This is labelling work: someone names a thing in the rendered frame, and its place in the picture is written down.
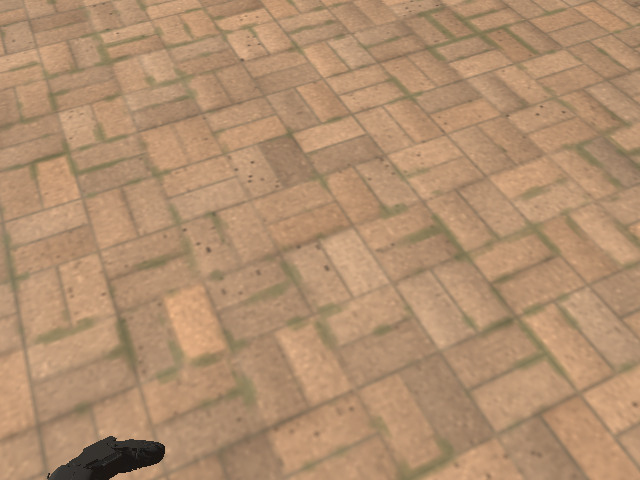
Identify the robot left hand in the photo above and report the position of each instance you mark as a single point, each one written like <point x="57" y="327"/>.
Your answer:
<point x="108" y="457"/>

